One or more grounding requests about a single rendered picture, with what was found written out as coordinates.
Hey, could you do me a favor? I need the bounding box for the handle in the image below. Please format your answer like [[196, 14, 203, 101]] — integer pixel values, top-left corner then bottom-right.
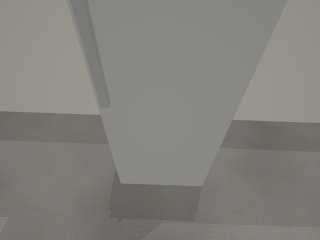
[[70, 0, 111, 108]]

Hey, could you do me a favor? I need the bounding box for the fridge door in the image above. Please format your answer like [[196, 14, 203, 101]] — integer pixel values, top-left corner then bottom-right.
[[67, 0, 288, 187]]

